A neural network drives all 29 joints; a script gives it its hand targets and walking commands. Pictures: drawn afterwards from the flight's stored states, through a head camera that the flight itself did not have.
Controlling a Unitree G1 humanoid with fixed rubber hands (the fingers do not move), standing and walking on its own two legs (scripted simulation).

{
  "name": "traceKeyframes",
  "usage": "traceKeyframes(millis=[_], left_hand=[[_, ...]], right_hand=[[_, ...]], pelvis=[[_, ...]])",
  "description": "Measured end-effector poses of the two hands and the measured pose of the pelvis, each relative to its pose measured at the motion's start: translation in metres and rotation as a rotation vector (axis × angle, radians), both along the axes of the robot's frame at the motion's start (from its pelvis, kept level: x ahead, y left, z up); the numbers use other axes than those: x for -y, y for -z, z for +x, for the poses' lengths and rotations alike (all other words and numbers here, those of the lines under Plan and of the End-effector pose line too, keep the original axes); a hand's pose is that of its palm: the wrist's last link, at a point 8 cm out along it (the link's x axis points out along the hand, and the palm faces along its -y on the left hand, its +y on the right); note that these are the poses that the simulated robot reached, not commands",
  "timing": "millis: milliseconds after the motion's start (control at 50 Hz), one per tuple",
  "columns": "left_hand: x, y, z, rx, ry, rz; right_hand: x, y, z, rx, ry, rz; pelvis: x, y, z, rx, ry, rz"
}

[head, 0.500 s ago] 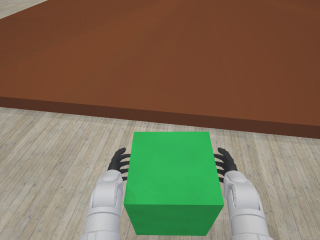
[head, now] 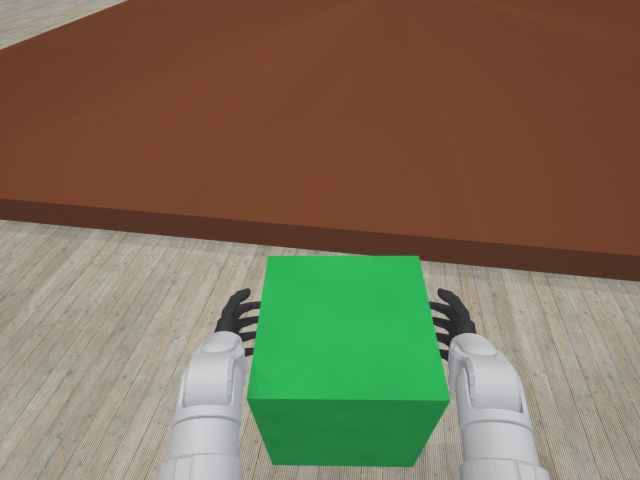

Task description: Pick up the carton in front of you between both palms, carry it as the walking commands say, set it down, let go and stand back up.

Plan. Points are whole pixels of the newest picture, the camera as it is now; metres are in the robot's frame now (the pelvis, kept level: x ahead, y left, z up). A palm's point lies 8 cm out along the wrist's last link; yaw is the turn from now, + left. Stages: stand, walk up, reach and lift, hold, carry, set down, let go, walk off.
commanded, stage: hold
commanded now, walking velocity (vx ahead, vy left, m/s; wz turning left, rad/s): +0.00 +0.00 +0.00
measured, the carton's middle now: (342, 364) +0.30 +0.00 -0.03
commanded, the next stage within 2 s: carry in 0.18 s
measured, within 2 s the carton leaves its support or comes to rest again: neither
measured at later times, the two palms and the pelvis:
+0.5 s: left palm (254, 281) +0.36 +0.12 +0.09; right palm (479, 289) +0.35 -0.18 +0.09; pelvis +0.07 -0.02 +0.00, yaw +0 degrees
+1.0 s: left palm (297, 203) +0.57 +0.08 +0.07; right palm (468, 206) +0.57 -0.23 +0.06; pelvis +0.34 -0.07 -0.02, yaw +0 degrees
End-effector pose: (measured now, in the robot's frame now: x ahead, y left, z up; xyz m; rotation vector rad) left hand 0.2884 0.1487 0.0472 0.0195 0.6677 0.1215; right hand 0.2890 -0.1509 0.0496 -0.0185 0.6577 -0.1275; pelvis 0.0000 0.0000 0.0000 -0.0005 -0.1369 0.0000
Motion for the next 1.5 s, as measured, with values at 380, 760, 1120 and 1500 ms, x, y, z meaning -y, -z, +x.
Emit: traceKeyframes(millis=[380,760,1120,1500], left_hand=[[0.018,-0.025,0.036,0.092,0.007,-0.012],[0.032,-0.040,0.152,0.005,-0.002,-0.068],[0.073,-0.038,0.332,0.009,-0.130,-0.081],[0.056,-0.011,0.620,0.001,-0.002,-0.112]], right_hand=[[0.018,-0.020,0.028,0.092,0.039,0.026],[0.032,-0.033,0.130,0.005,0.140,0.090],[0.073,-0.032,0.345,0.003,0.049,0.124],[0.056,-0.014,0.594,0.009,0.167,0.077]], pelvis=[[0.011,0.009,0.030,-0.145,0.041,-0.005],[0.016,0.001,0.194,-0.242,0.058,0.002],[0.080,-0.001,0.401,-0.222,0.006,0.018],[0.037,0.022,0.664,-0.198,0.080,0.025]])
